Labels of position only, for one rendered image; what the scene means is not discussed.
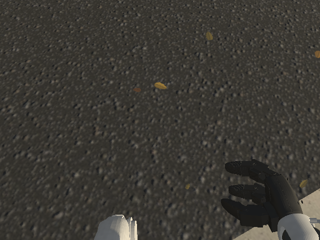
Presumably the robot right hand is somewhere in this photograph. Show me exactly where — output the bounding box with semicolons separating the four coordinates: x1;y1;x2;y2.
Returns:
221;159;303;233

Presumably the robot right forearm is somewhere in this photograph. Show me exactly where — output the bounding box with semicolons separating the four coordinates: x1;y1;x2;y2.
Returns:
277;213;320;240

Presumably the left robot thigh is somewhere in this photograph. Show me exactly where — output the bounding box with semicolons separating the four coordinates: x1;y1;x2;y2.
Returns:
94;216;138;240

